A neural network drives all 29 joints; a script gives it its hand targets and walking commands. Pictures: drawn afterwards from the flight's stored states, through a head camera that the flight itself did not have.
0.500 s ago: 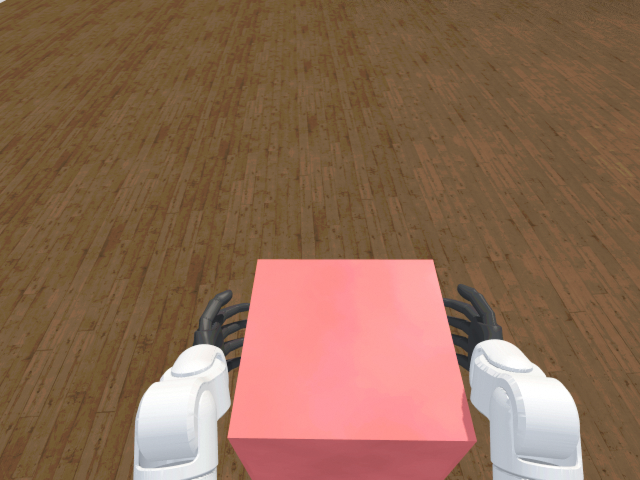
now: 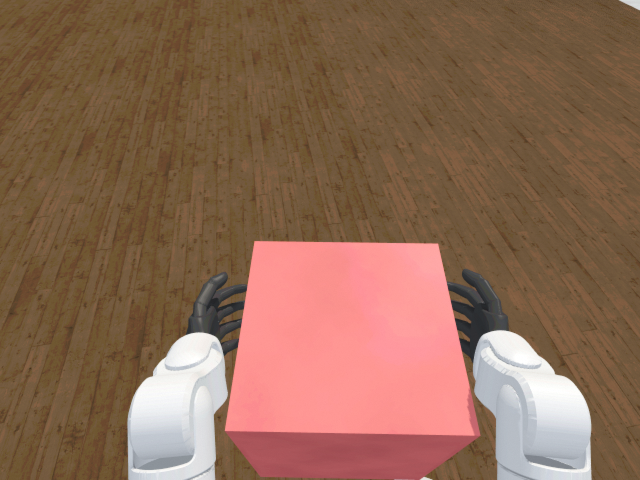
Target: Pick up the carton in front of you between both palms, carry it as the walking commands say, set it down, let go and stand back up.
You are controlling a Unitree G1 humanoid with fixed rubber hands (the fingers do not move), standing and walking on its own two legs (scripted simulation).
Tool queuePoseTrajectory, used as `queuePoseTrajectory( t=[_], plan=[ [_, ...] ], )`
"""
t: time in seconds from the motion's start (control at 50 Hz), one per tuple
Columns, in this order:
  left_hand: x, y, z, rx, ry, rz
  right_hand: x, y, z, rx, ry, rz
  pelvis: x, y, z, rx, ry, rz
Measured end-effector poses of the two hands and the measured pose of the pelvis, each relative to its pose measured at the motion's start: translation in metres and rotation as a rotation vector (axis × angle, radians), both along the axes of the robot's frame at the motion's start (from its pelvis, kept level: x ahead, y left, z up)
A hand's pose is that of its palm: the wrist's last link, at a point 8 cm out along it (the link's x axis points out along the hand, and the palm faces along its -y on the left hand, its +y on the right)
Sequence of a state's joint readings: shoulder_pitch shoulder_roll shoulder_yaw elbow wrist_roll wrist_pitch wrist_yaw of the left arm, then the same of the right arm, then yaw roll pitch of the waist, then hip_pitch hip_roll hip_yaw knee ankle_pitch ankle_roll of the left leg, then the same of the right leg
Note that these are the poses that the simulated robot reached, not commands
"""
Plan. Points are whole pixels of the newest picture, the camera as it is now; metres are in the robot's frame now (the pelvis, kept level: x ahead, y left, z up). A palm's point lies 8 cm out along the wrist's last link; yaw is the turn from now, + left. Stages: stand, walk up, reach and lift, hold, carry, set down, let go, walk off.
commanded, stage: carry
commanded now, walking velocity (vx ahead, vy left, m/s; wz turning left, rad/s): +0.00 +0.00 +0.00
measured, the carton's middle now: (342, 368) +0.25 +0.00 +0.01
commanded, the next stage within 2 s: hold in 1.88 s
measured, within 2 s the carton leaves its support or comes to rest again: neither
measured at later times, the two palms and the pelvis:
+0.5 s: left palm (241, 240) +0.42 +0.14 +0.06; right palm (446, 231) +0.44 -0.16 +0.06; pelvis +0.18 -0.02 -0.02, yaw +3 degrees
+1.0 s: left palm (238, 257) +0.43 +0.15 +0.01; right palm (427, 249) +0.45 -0.15 +0.01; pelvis +0.16 -0.01 -0.02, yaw +3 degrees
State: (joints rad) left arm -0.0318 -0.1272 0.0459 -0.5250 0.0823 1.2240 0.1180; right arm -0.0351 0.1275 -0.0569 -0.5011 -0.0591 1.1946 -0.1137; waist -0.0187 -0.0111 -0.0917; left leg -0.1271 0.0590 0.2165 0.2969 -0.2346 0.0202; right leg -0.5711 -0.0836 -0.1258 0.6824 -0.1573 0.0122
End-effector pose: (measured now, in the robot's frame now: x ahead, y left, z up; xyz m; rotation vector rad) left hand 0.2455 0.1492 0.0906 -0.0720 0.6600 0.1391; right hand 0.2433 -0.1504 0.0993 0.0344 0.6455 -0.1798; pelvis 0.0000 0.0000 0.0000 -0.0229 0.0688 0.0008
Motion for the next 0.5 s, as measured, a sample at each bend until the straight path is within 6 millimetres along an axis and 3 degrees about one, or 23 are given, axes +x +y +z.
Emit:
queuePoseTrajectory(
  t=[0.12,0.18,0.26,0.38,0.5],
  plan=[
    [0.069,-0.014,-0.002,0.032,-0.049,0.042,0.082,-0.014,-0.011,0.028,-0.049,0.044,0.078,-0.022,-0.021,0.024,-0.026,0.02],
    [0.098,-0.02,-0.01,0.064,0.004,0.041,0.112,-0.02,-0.026,0.06,0.003,0.043,0.101,-0.026,-0.022,0.005,-0.018,0.03],
    [0.119,-0.02,-0.019,0.064,0.069,0.052,0.136,-0.02,-0.036,0.056,0.068,0.056,0.123,-0.029,-0.015,0.018,-0.008,0.04],
    [0.149,-0.015,-0.021,0.053,0.042,0.048,0.167,-0.015,-0.032,0.019,0.041,0.067,0.157,-0.027,-0.015,0.01,-0.008,0.039],
    [0.175,-0.01,-0.03,0.063,0.03,0.04,0.194,-0.009,-0.038,-0.01,0.029,0.079,0.177,-0.022,-0.019,0.012,-0.001,0.044]
  ],
)
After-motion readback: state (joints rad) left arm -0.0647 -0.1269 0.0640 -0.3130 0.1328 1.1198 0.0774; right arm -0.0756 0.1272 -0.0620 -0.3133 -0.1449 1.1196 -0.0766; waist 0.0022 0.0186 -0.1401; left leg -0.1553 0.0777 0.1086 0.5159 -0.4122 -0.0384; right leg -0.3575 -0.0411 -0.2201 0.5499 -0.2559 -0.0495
